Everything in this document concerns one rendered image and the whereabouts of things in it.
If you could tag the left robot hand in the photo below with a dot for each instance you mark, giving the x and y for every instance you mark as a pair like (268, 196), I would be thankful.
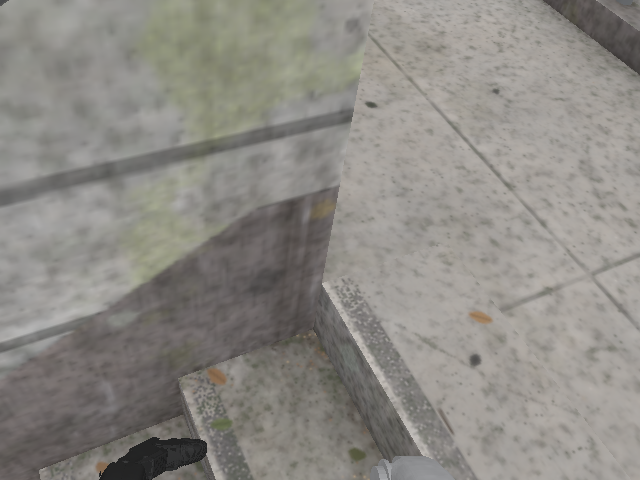
(152, 457)

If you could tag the right robot thigh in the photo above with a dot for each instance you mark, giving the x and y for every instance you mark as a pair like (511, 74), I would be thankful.
(409, 468)

